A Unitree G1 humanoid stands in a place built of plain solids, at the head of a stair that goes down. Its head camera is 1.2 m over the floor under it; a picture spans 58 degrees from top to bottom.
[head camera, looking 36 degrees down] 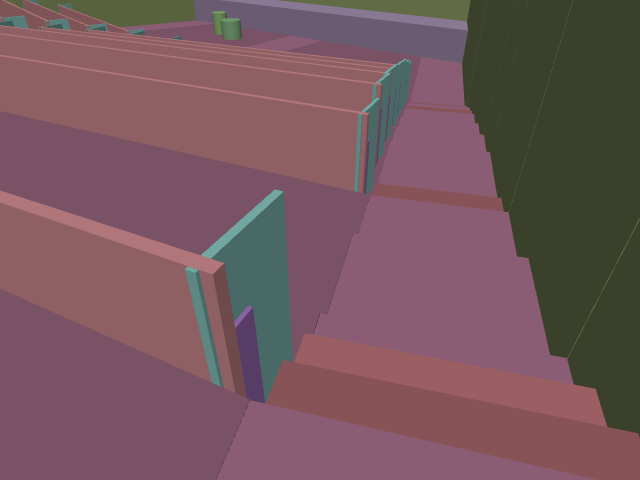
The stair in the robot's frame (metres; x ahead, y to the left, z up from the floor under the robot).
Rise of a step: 0.17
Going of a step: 0.30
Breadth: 1.24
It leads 14 degrees to the right of straight ahead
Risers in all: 4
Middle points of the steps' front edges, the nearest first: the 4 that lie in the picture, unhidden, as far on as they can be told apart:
0.65 -0.39 0.00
0.94 -0.46 -0.17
1.23 -0.53 -0.34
1.52 -0.60 -0.51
